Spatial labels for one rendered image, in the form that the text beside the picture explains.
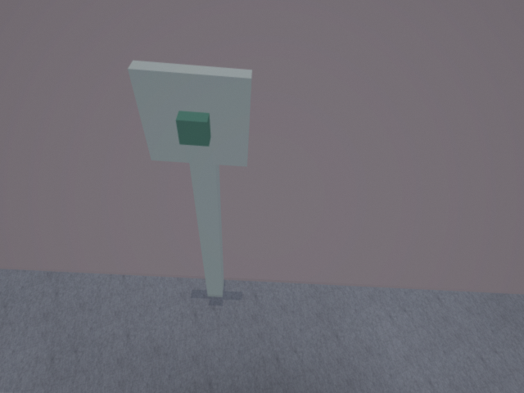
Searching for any panel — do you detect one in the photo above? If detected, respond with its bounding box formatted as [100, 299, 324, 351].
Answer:
[128, 61, 252, 297]

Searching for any button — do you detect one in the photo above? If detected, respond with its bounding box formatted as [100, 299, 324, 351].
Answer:
[176, 111, 210, 147]

